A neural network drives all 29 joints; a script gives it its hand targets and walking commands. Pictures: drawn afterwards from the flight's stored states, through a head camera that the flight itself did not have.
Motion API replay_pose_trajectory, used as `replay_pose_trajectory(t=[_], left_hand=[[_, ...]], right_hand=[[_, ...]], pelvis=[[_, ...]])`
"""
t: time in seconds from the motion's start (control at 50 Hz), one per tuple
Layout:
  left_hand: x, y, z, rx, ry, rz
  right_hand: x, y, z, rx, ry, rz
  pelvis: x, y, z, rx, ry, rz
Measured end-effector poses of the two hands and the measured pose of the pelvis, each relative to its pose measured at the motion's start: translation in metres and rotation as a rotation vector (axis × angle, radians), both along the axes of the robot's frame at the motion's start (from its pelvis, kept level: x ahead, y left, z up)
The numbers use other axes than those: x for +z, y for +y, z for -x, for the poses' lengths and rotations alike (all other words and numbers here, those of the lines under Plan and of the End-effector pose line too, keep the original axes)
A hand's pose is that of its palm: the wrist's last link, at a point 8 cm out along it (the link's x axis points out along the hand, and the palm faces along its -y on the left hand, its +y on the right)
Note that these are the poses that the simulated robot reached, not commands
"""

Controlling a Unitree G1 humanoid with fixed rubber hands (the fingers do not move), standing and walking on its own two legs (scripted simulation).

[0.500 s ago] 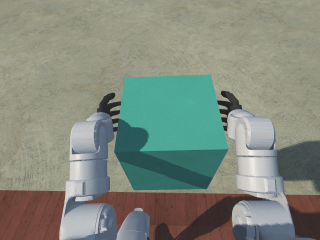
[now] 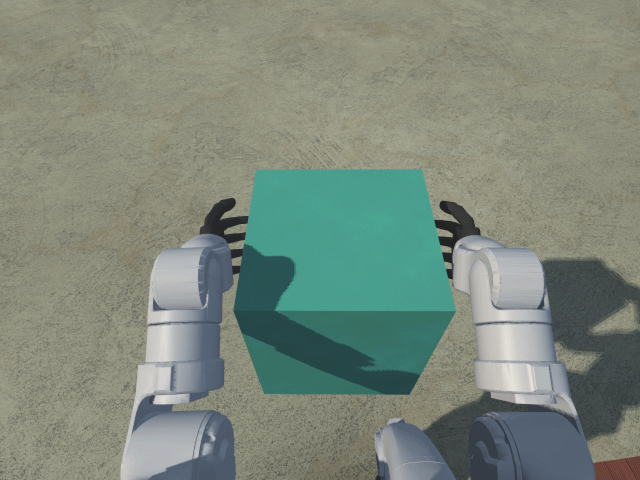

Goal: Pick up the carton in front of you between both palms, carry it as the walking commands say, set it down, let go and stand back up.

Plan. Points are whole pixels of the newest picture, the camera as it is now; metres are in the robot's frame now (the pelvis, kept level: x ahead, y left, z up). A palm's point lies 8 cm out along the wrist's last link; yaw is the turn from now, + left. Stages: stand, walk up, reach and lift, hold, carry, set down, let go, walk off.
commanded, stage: carry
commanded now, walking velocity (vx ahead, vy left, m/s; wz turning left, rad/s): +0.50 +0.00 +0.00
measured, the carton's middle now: (337, 289) +0.35 -0.02 +0.00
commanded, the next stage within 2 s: none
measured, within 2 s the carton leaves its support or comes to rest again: neither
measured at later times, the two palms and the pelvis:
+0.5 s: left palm (227, 105) +0.64 +0.14 +0.09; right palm (407, 92) +0.67 -0.16 +0.08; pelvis +0.30 -0.04 -0.01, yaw +3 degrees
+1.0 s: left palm (224, 39) +0.88 +0.16 +0.08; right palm (373, 37) +0.87 -0.13 +0.08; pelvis +0.61 +0.02 +0.00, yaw +0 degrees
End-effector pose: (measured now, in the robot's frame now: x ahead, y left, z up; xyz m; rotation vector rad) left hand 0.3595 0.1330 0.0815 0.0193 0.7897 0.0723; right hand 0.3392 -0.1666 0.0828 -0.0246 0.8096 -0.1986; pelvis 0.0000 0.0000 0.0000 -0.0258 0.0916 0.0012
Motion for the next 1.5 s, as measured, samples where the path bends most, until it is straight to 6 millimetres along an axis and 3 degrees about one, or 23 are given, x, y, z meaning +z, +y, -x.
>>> replay_pose_trajectory(t=[0.1,0.2,0.28,0.34,0.44,0.58,0.68,0.78,0.88,1.0,1.14,1.26,1.36,1.5], left_hand=[[0.013,-0.001,-0.059,0.029,-0.070,0.012],[0.027,-0.006,-0.130,0.047,-0.135,0.013],[0.025,-0.013,-0.190,0.063,-0.147,-0.019],[0.015,-0.011,-0.220,0.085,-0.093,-0.053],[0.003,0.001,-0.254,0.137,-0.002,-0.045],[0.019,0.008,-0.325,0.168,-0.045,-0.022],[0.024,0.013,-0.380,0.157,-0.088,0.002],[0.006,0.025,-0.434,0.135,-0.124,0.053],[-0.016,0.033,-0.469,0.108,-0.055,0.075],[-0.006,0.031,-0.519,0.063,-0.053,0.052],[0.013,0.021,-0.600,0.077,-0.132,0.041],[-0.002,-0.002,-0.686,0.092,-0.136,0.003],[-0.017,-0.006,-0.728,0.132,-0.017,-0.006],[-0.001,0.000,-0.797,0.159,-0.046,0.001]], right_hand=[[0.016,-0.001,-0.066,0.007,-0.071,-0.002],[0.030,-0.007,-0.142,0.025,-0.136,-0.002],[0.021,-0.014,-0.209,0.056,-0.148,-0.017],[0.007,-0.011,-0.251,0.095,-0.092,-0.030],[-0.002,0.001,-0.300,0.146,-0.003,-0.025],[0.008,0.008,-0.369,0.125,-0.045,-0.056],[0.012,0.012,-0.413,0.068,-0.090,-0.078],[0.000,0.027,-0.460,0.025,-0.128,-0.099],[-0.016,0.036,-0.487,0.009,-0.063,-0.071],[-0.005,0.034,-0.530,0.000,-0.059,-0.053],[0.011,0.023,-0.617,0.022,-0.137,-0.059],[-0.013,0.000,-0.709,0.041,-0.139,-0.089],[-0.027,-0.003,-0.763,0.070,-0.018,-0.098],[-0.011,0.003,-0.838,0.102,-0.047,-0.086]], pelvis=[[0.001,-0.005,-0.059,0.009,0.007,0.001],[-0.009,-0.016,-0.131,0.019,0.006,-0.013],[-0.029,-0.027,-0.197,0.040,-0.015,-0.026],[-0.030,-0.032,-0.228,0.040,-0.018,-0.018],[-0.014,-0.041,-0.274,0.048,-0.013,-0.039],[0.000,-0.036,-0.348,0.046,0.006,-0.059],[0.000,-0.020,-0.415,0.039,0.010,-0.060],[-0.018,0.003,-0.493,0.013,-0.008,-0.043],[-0.013,0.017,-0.550,-0.012,-0.011,-0.043],[0.000,0.020,-0.613,-0.009,-0.014,-0.017],[-0.004,0.005,-0.704,-0.004,-0.026,-0.018],[-0.028,-0.020,-0.792,0.028,-0.044,-0.006],[-0.014,-0.033,-0.839,0.054,-0.028,-0.028],[0.003,-0.033,-0.913,0.046,-0.016,-0.046]])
